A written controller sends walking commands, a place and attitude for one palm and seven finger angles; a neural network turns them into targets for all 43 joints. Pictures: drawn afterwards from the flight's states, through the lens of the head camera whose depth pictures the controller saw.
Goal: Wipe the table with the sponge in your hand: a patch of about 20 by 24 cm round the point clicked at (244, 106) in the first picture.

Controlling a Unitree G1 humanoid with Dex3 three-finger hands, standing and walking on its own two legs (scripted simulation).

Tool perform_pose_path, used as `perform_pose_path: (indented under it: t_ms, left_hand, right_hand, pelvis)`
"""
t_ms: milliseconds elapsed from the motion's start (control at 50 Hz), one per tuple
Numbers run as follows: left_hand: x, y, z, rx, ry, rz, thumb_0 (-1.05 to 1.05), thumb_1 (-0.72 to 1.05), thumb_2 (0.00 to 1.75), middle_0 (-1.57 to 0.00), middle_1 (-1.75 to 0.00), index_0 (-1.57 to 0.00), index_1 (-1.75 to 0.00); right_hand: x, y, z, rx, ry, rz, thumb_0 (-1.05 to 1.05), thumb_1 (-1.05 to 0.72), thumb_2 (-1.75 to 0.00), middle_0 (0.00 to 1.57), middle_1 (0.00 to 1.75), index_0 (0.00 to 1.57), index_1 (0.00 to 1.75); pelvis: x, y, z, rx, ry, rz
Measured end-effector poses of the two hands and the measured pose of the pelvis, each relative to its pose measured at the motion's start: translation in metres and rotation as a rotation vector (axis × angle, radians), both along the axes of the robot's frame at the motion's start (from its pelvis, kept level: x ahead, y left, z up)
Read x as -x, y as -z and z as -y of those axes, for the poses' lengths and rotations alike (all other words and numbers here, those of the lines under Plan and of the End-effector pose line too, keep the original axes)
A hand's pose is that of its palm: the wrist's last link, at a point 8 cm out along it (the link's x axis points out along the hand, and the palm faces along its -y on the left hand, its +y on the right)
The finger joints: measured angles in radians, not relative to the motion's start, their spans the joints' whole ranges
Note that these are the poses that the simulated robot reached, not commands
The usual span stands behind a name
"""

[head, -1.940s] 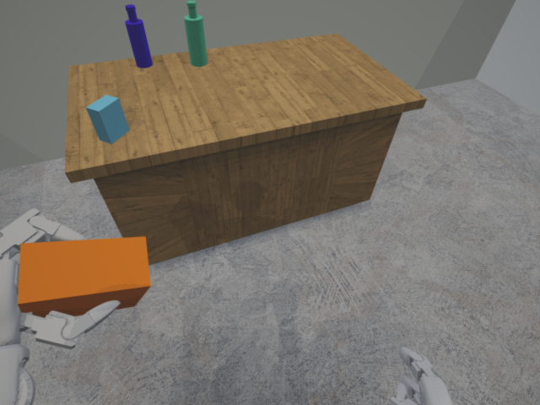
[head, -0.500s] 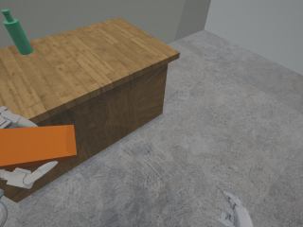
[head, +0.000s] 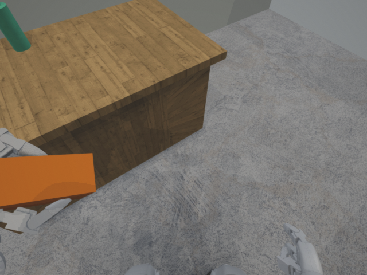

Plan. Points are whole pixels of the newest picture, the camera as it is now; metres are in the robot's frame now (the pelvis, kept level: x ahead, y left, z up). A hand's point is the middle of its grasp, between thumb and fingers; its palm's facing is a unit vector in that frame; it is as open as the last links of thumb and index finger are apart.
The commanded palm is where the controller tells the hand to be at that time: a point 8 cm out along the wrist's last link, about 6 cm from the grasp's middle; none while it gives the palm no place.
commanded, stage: turn to face it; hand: left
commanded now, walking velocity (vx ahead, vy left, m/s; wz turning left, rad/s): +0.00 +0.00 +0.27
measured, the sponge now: (59, 180) +0.24 +0.19 +0.16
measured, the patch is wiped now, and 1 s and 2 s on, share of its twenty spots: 0.00 0.00 0.00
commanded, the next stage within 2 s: take the last steps up to it in 0.20 s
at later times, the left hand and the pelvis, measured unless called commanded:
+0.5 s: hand (27, 242) +0.15 +0.19 +0.18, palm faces +0.47 -0.76 -0.44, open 9.7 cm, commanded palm +0.09 +0.24 +0.19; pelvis -0.03 -0.06 +0.01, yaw +8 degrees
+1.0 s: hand out of the picture +0.12 +0.25 +0.19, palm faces +0.59 -0.72 -0.37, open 9.7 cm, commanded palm +0.05 +0.27 +0.19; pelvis -0.05 -0.03 +0.01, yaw +11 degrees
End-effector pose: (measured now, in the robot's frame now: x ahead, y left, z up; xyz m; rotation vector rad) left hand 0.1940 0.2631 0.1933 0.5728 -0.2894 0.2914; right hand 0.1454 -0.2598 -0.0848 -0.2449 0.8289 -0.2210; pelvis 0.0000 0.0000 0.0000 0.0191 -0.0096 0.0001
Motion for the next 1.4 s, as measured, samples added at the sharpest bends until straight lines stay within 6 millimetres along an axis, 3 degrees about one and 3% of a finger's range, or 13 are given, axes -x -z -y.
perform_pose_path:
  t_ms: [80, 200, 320, 400, 500, 680, 760, 840, 980, 1120, 1200, 1280, 1400]
  left_hand:
    - [0.010, -0.009, -0.008, -0.004, 0.020, 0.091, 0.00, -0.46, 0.98, -0.80, -1.32, -0.79, -1.33]
    - [0.030, -0.012, -0.022, 0.027, -0.080, 0.082, 0.00, -0.46, 0.98, -0.80, -1.32, -0.79, -1.33]
    - [0.052, -0.001, -0.001, 0.090, -0.156, 0.022, 0.00, -0.46, 0.98, -0.80, -1.33, -0.79, -1.33]
    - [0.065, 0.003, 0.025, 0.077, -0.169, -0.013, 0.00, -0.46, 0.98, -0.80, -1.33, -0.79, -1.33]
    - [0.086, -0.005, 0.039, 0.069, -0.177, -0.030, 0.00, -0.46, 0.99, -0.80, -1.33, -0.79, -1.33]
    - [0.121, -0.004, 0.022, 0.062, -0.273, -0.056, 0.00, -0.46, 0.99, -0.80, -1.33, -0.79, -1.33]
    - [0.133, -0.002, 0.016, 0.098, -0.284, -0.009, 0.00, -0.46, 0.99, -0.80, -1.33, -0.79, -1.33]
    - [0.139, -0.001, 0.004, 0.124, -0.263, 0.077, 0.00, -0.46, 0.99, -0.80, -1.33, -0.79, -1.33]
    - [0.127, -0.009, -0.014, 0.081, -0.242, 0.137, 0.00, -0.46, 0.99, -0.80, -1.33, -0.79, -1.33]
    - [0.108, -0.017, 0.000, 0.040, -0.222, 0.071, 0.00, -0.46, 0.99, -0.80, -1.33, -0.79, -1.33]
    - [0.084, -0.010, 0.013, 0.005, -0.229, 0.014, 0.00, -0.46, 0.99, -0.80, -1.33, -0.79, -1.33]
    - [0.058, 0.000, 0.027, -0.008, -0.232, -0.006, 0.00, -0.46, 0.99, -0.80, -1.33, -0.79, -1.33]
    - [0.039, -0.002, 0.042, 0.001, -0.197, -0.058, 0.00, -0.46, 0.99, -0.80, -1.33, -0.79, -1.33]
  right_hand:
    - [-0.016, -0.014, -0.004, 0.036, -0.008, 0.066, 0.01, -0.90, -0.90, 0.19, 0.30, 0.19, 0.30]
    - [-0.027, -0.025, -0.030, -0.048, -0.101, 0.103, 0.01, -0.90, -0.90, 0.19, 0.30, 0.19, 0.30]
    - [-0.029, -0.013, -0.040, -0.141, -0.191, 0.119, 0.01, -0.90, -0.90, 0.20, 0.30, 0.20, 0.30]
    - [-0.024, 0.003, -0.030, -0.178, -0.223, 0.099, 0.01, -0.90, -0.90, 0.20, 0.30, 0.20, 0.30]
    - [-0.007, 0.003, -0.003, -0.143, -0.208, 0.029, 0.01, -0.90, -0.90, 0.20, 0.30, 0.20, 0.30]
    - [0.017, -0.010, 0.036, -0.027, -0.193, -0.023, 0.01, -0.90, -0.90, 0.20, 0.30, 0.20, 0.30]
    - [0.018, -0.021, 0.033, 0.018, -0.210, -0.005, 0.01, -0.90, -0.90, 0.20, 0.30, 0.19, 0.30]
    - [0.013, -0.029, 0.016, 0.046, -0.224, 0.064, 0.01, -0.90, -0.90, 0.20, 0.30, 0.19, 0.30]
    - [0.014, -0.027, -0.035, -0.076, -0.228, 0.128, 0.01, -0.90, -0.90, 0.20, 0.30, 0.19, 0.30]
    - [0.015, -0.007, -0.055, -0.173, -0.250, 0.049, 0.01, -0.90, -0.90, 0.20, 0.30, 0.20, 0.30]
    - [0.004, 0.011, -0.042, -0.188, -0.249, 0.004, 0.01, -0.90, -0.90, 0.20, 0.30, 0.20, 0.30]
    - [-0.017, 0.032, -0.013, -0.164, -0.243, -0.039, 0.01, -0.90, -0.90, 0.20, 0.30, 0.20, 0.30]
    - [-0.049, 0.013, 0.030, -0.084, -0.189, -0.048, 0.01, -0.90, -0.90, 0.20, 0.30, 0.20, 0.30]
  pelvis:
    - [-0.003, 0.006, -0.004, 0.001, -0.009, 0.008]
    - [-0.006, -0.006, 0.007, 0.044, -0.050, -0.002]
    - [0.006, -0.005, 0.029, 0.031, -0.079, 0.005]
    - [0.018, 0.000, 0.047, 0.032, -0.106, 0.029]
    - [0.028, -0.011, 0.060, -0.016, -0.134, 0.018]
    - [0.046, -0.021, 0.064, -0.034, -0.184, -0.019]
    - [0.052, -0.021, 0.057, -0.033, -0.191, -0.021]
    - [0.056, -0.012, 0.043, -0.002, -0.187, -0.006]
    - [0.053, -0.010, 0.034, 0.011, -0.189, 0.023]
    - [0.033, -0.014, 0.038, 0.019, -0.163, 0.002]
    - [0.017, -0.008, 0.051, 0.011, -0.157, -0.003]
    - [0.006, 0.004, 0.065, 0.013, -0.180, 0.009]
    - [-0.015, -0.009, 0.072, -0.017, -0.176, -0.005]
